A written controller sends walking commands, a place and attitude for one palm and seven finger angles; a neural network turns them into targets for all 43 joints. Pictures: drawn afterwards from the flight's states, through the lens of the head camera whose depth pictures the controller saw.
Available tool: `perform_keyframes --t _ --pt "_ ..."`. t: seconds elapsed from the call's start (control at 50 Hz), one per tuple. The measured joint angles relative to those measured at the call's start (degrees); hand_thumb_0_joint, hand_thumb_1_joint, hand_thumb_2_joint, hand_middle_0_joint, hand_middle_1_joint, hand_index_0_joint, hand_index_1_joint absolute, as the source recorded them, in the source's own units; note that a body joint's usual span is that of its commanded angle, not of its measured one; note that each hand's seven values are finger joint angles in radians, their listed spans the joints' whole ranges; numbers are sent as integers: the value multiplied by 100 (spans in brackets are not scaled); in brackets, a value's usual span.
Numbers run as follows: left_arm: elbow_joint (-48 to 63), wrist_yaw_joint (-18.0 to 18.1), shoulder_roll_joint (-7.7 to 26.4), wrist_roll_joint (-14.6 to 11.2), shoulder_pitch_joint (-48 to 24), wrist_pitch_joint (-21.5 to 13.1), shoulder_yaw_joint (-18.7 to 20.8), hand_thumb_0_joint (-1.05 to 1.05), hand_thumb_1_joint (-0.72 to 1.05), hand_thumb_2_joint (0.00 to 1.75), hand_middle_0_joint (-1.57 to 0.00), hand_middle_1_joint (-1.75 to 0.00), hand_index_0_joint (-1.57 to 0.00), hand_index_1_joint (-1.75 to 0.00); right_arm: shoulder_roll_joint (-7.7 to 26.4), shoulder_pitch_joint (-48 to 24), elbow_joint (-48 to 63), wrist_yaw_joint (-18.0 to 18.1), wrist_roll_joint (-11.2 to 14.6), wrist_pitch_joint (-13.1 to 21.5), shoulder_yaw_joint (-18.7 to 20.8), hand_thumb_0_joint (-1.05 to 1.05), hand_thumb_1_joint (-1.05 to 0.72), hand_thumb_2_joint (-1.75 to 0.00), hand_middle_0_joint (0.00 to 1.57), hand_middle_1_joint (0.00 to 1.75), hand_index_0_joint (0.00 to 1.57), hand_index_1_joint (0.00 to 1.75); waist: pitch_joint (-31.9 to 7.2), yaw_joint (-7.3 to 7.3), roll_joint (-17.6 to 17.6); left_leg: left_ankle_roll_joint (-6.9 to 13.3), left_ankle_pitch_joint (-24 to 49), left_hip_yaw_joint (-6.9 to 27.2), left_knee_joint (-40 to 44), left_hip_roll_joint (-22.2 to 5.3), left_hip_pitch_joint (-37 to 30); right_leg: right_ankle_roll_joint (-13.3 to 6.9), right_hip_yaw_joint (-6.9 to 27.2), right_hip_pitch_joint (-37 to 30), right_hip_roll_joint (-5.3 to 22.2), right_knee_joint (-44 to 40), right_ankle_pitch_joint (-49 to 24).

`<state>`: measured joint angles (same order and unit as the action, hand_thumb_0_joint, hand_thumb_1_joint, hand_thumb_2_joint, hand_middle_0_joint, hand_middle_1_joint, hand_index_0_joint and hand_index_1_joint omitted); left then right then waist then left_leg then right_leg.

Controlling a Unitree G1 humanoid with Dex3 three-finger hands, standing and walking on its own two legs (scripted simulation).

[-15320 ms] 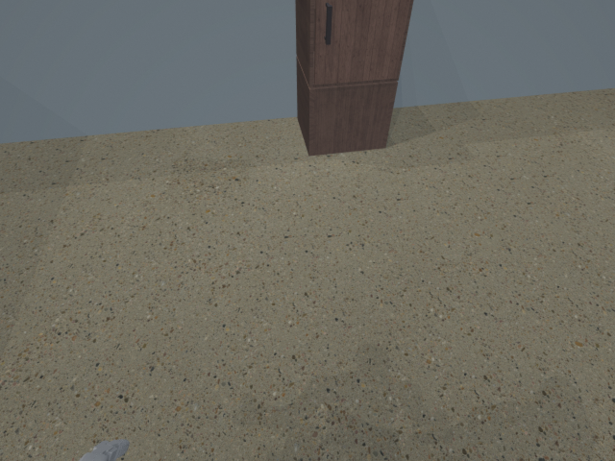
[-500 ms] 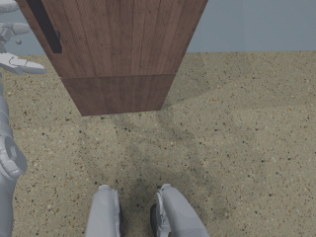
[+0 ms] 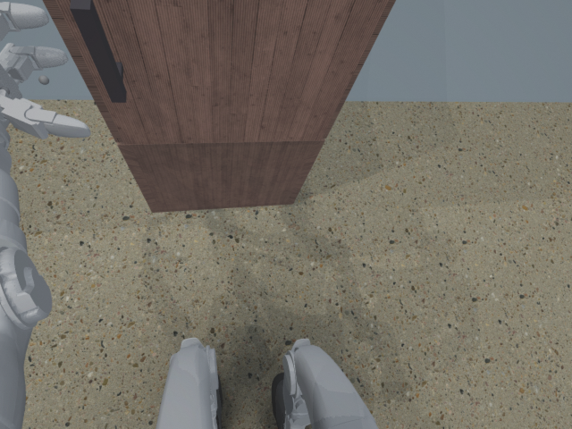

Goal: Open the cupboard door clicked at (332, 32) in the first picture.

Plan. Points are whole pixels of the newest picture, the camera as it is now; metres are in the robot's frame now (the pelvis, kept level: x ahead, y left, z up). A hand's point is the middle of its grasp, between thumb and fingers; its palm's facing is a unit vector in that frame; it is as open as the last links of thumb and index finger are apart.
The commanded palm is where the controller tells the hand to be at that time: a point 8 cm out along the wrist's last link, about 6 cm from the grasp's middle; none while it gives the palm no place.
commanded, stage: move the hooked fingers beside the handle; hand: left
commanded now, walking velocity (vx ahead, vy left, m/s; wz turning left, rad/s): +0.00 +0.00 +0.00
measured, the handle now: (103, 44) +0.59 +0.20 +0.06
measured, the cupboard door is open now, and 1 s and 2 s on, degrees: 0 0 0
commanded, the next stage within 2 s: slide the fingers in behind the handle in 0.72 s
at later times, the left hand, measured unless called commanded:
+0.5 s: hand (43, 87) +0.52 +0.25 +0.06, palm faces +0.06 -1.00 -0.01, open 14.0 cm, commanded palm +0.52 +0.28 +0.05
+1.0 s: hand (46, 79) +0.54 +0.25 +0.06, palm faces +0.05 -1.00 -0.03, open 14.0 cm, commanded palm +0.52 +0.27 +0.05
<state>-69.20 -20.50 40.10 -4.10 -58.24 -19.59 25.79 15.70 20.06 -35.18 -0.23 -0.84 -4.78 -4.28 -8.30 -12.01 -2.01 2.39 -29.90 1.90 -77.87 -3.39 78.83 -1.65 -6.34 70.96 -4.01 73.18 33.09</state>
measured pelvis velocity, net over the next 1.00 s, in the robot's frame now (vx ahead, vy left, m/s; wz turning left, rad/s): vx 0.00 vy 0.00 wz -0.01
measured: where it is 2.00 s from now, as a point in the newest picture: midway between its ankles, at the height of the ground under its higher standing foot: (250, 428)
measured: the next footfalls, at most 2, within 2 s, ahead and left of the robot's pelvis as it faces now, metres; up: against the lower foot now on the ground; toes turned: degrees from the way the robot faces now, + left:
none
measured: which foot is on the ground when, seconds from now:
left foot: down 0.00-1.00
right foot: down 0.00-1.00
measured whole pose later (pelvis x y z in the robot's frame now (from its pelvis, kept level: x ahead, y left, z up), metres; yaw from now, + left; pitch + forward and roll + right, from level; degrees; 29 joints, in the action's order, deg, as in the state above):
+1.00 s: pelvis +0.00 +0.00 +0.00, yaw +0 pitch +31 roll -7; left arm -67.3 -19.7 40.4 -4.4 -57.8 -20.9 26.2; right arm 15.2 20.6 -35.7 -0.4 -1.0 -4.9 -4.4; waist -7.8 -12.1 -2.3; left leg 2.3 -30.0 1.9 -79.0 -3.6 80.3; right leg -1.7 -6.3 72.6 -4.2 74.4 33.1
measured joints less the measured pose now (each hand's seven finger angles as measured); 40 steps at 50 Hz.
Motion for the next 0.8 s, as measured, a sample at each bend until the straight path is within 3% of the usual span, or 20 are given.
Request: perform_keyframes --t 0.06,0.22,0.38,0.62,0.8 --pt "-84 80 -47 54 79 32 -6 -1 -50 30 -30 -120 -30 -120 50 -26 129 10 -23 18 5 0 -90 -90 21 30 21 30 -23 -41 -17 16 -5 -24 0 0 -1 15 23 5 2 1 -3" --pt "371 255 -177 69 377 -454 342 -2 -50 30 -30 -120 -31 -120 16 -105 119 -54 -54 2 46 0 -90 -90 21 30 21 30 57 -21 11 38 -34 -101 -59 -32 -12 39 101 36 -15 83 6" --pt "95 71 -148 -66 340 -212 74 -1 -50 30 -30 -120 -30 -120 -51 7 12 -43 11 -88 -17 0 -90 -90 21 30 21 30 37 98 -32 39 22 -77 46 11 -133 42 76 -100 18 -15 -27" --pt "-161 202 60 129 -94 -342 126 -1 -50 30 -30 -120 -30 -120 44 -40 72 16 -51 10 -26 0 -90 -90 21 30 21 30 53 -124 -22 26 4 -16 -214 -12 228 15 14 243 -3 236 1" --pt "91 167 77 96 80 -233 353 -2 -50 30 -30 -120 -31 -120 19 15 38 10 -22 -41 -54 0 -90 -90 21 30 21 30 122 -71 -25 26 -1 -70 -203 -50 254 20 72 309 -32 247 -12"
